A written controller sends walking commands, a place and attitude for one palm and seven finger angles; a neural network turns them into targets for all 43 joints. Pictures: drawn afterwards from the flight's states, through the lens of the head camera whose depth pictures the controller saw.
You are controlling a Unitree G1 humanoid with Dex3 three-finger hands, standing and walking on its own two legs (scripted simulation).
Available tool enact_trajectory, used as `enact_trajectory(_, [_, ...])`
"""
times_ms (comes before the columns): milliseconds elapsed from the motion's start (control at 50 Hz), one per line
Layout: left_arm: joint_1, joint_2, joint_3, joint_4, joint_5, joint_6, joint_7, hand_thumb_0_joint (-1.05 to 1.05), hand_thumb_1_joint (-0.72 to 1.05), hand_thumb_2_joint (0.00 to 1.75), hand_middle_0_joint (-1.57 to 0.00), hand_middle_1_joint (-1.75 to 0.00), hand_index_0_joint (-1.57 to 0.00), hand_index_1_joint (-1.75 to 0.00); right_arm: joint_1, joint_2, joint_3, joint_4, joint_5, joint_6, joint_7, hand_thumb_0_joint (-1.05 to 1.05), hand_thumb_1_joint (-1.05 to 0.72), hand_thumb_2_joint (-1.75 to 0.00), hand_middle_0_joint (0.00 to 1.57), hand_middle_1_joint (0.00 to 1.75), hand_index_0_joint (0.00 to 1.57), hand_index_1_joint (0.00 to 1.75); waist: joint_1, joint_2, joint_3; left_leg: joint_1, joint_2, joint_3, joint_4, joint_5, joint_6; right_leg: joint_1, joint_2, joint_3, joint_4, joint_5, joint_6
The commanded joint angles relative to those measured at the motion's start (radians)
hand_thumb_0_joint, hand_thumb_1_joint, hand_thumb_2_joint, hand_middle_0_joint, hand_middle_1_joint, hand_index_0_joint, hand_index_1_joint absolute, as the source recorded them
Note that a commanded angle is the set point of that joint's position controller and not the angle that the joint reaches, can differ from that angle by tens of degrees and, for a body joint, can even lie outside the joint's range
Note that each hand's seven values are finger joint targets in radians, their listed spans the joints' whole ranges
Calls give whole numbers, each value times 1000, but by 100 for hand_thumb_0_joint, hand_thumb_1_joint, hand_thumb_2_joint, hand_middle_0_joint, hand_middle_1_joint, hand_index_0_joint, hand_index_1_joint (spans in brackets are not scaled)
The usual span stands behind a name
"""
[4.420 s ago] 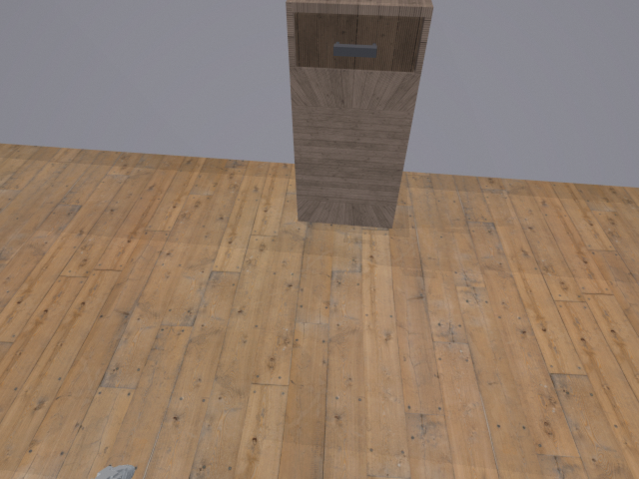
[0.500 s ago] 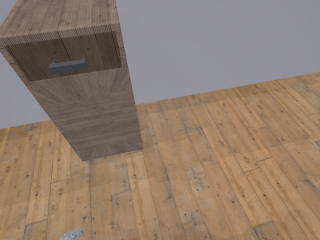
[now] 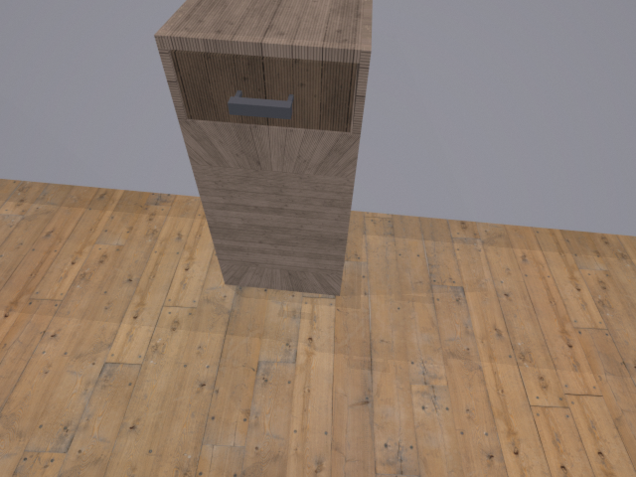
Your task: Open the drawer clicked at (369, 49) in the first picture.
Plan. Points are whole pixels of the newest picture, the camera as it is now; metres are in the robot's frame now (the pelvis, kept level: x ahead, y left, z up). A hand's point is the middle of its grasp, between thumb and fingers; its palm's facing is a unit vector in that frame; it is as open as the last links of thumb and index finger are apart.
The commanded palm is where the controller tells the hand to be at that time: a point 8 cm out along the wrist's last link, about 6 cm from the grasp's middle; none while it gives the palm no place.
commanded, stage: take the last steps up to it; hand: left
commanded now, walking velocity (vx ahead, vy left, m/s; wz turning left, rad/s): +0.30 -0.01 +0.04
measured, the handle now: (262, 102) +0.81 +0.23 +0.03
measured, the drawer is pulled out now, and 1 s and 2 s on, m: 0.00 0.00 0.00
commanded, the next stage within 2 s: come to a stop and stand still in 0.80 s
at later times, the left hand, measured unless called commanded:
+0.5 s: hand (233, 417) +0.22 +0.16 -0.17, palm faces -0.04 -0.98 -0.19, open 7.4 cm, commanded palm none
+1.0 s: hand (253, 420) +0.23 +0.13 -0.18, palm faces +0.12 -0.98 -0.14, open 7.3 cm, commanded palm none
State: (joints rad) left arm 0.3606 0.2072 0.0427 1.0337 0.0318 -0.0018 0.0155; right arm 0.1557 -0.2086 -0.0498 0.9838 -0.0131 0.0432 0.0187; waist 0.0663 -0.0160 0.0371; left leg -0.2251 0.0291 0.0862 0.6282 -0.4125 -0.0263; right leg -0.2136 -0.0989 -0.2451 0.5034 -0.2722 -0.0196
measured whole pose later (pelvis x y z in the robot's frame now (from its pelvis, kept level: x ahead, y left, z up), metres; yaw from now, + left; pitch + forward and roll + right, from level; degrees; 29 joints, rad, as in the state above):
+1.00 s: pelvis +0.28 -0.02 +0.00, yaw +1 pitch -1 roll -2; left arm 0.38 0.13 0.02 1.14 0.02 -0.04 0.02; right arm 0.19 -0.17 -0.04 1.05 -0.01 -0.03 -0.01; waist 0.05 0.01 0.02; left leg -0.32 0.08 0.09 0.54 -0.14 -0.01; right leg -0.10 0.01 -0.18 0.43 -0.32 -0.03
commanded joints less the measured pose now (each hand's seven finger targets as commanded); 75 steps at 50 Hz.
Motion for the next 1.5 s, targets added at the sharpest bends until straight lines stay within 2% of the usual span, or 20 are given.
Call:
enact_trajectory(0, [-50, 52, 10, -69, -18, -10, -12, 0, 90, 90, -20, -30, -20, -30, 228, -185, -37, 16, -15, -52, -22, 0, -90, -90, 20, 30, 20, 30, -138, 322, -15, 335, 288, -397, -408, -152, 140, -409, -6, 57, 195, -285, 44])
enact_trajectory(40, [-145, 59, 7, -111, -3, -17, -18, 0, 90, 90, -20, -30, -20, -30, 250, -196, -30, 20, -15, -49, -35, 0, -90, -90, 20, 30, 20, 30, -146, 199, 106, 221, 392, -473, -495, -137, 253, -518, -20, 159, 456, -250, 32])
enact_trajectory(140, [-68, 39, 9, -16, -1, -10, -34, 0, 90, 90, -20, -30, -20, -30, 196, -84, 0, 27, -3, -91, -47, 0, -90, -90, 20, 30, 20, 30, -74, 113, 118, 151, 228, -220, -473, 251, 178, -439, -23, 196, 579, -1, 53])
enact_trajectory(400, [-292, 7, 10, -86, -17, -21, -41, 0, 90, 90, -20, -30, -20, -30, 355, -84, -5, 129, -19, -108, -58, 0, -90, -90, 20, 30, 20, 30, -112, 150, 149, 205, 259, -125, -379, 586, 181, -322, 9, 134, 179, 11, 17])
enact_trajectory(460, [-25, 61, 31, -2, -11, -43, -35, 0, 90, 90, -20, -30, -20, -30, 330, -95, -9, 136, -8, -108, -53, 0, -90, -90, 20, 30, 20, 30, 13, 41, -19, 101, 187, -53, -58, 728, 125, 107, 77, 107, 29, 104, -18])
enact_trajectory(480, [119, 133, 53, 37, -2, -58, -24, 0, 90, 90, -20, -30, -20, -30, 337, -63, -6, 126, 4, -112, -43, 0, -90, -90, 20, 30, 20, 30, 73, -85, -122, -92, 114, 6, 201, 503, 81, 354, -88, 300, -11, 76, -75])
enact_trajectory(500, [206, 226, 74, 53, -10, -59, -14, 0, 90, 90, -20, -30, -20, -30, 378, -9, 2, 99, 11, -113, -41, 0, -90, -90, 20, 30, 20, 30, 65, -310, -232, -274, -27, 23, 523, -128, 42, 471, -352, 697, -155, 160, -177])
enact_trajectory(520, [187, 227, 70, 54, -27, -54, -10, 0, 90, 90, -20, -30, -20, -30, 309, -36, -2, 85, 13, -105, -42, 0, -90, -90, 20, 30, 20, 30, 68, -183, -202, -316, 6, -86, 663, -163, 64, 404, -361, 718, -221, 137, -208])
enact_trajectory(560, [-10, 141, 50, 7, -27, -50, -2, 0, 90, 90, -20, -30, -20, -30, 247, -10, -14, 86, 6, -94, -34, 0, -90, -90, 20, 30, 20, 30, -1, -55, -35, -316, 84, -108, 698, -8, 71, 120, -307, 599, -290, -111, -163])
enact_trajectory(660, [-91, 30, 6, -2, -13, -67, 5, 0, 90, 90, -20, -30, -20, -30, 312, 53, -7, 117, -14, -48, -23, 0, -90, -90, 20, 30, 20, 30, -106, -70, 50, -208, 108, -63, 495, 134, 26, -140, -174, 289, -348, 58, -107])
enact_trajectory(900, [26, 59, 14, 49, -6, -64, 4, 0, 90, 90, -20, -30, -20, -30, 63, 33, 5, 27, -6, -75, -14, 0, -90, -90, 20, 30, 20, 30, -46, -53, 42, -161, 56, -8, -11, 147, 14, 62, -175, 273, -250, 314, -144])
enact_trajectory(940, [22, 23, -5, 63, -18, -49, 13, 0, 90, 90, -20, -30, -20, -30, 123, 33, 21, 66, -3, -85, -29, 0, -90, -90, 20, 30, 20, 30, -70, -24, -13, 40, 43, -17, -207, 398, 11, 45, -87, 198, -103, 465, -70])
enact_trajectory(980, [89, -36, -26, 73, -28, -37, 26, 0, 90, 90, -20, -30, -20, -30, 181, -57, 14, 86, 2, -95, -50, 0, -90, -90, 20, 30, 20, 30, -60, 142, -125, 260, 236, -145, -145, 1045, 91, -40, -15, 165, -27, 195, 18])
enact_trajectory(1100, [58, 32, -8, 49, -19, 29, 36, 0, 90, 90, -20, -30, -20, -30, 154, -117, -12, 88, 10, -46, -90, 0, -90, -90, 20, 30, 20, 30, -85, 210, -35, 234, 357, -206, -234, 1379, 215, -147, 31, 204, 300, -288, 46])
enact_trajectory(1240, [-19, 17, 33, -34, -14, 55, 19, 0, 90, 90, -20, -30, -20, -30, 45, -130, -45, 16, -5, -33, -85, 0, -90, -90, 20, 30, 20, 30, -70, 93, -185, 196, 332, -134, -235, 923, 220, -242, 52, 282, 576, -200, 61])
enact_trajectory(1380, [39, 10, 18, -13, -16, 26, 11, 0, 90, 90, -20, -30, -20, -30, -26, -106, -34, 11, -13, -22, -40, 0, -90, -90, 20, 30, 20, 30, -14, 185, -92, -142, 205, -108, -268, 54, 102, 113, 52, 176, 12, -28, 45])
enact_trajectory(1400, [58, 55, 19, -3, -3, 16, 14, 0, 90, 90, -20, -30, -20, -30, -3, -60, -26, 12, -4, -15, -33, 0, -90, -90, 20, 30, 20, 30, -10, 28, -58, -210, 109, -44, -176, -75, 47, 141, 13, 220, -127, -52, 46])
enact_trajectory(1420, [14, 137, 22, -22, 7, 4, 16, 0, 90, 90, -20, -30, -20, -30, 13, 5, -10, -4, 7, -3, -27, 0, -90, -90, 20, 30, 20, 30, -30, -230, 1, -265, 24, -1, 2, -109, -9, 11, -188, 511, -318, -344, -18])
enact_trajectory(1440, [-63, 193, 26, -69, 0, 14, 18, 0, 90, 90, -20, -30, -20, -30, -30, -30, -16, -33, 0, 7, -19, 0, -90, -90, 20, 30, 20, 30, -15, -269, 95, -240, 33, -53, 110, -102, 1, -194, -289, 640, -449, -549, -71])
enact_trajectory(1480, [-145, 202, 37, -96, 0, 10, 22, 0, 90, 90, -20, -30, -20, -30, -15, -46, -23, -19, -10, 17, -12, 0, -90, -90, 20, 30, 20, 30, -40, -244, 165, -242, 29, -102, 238, -9, 12, -292, -266, 645, -469, -516, -75])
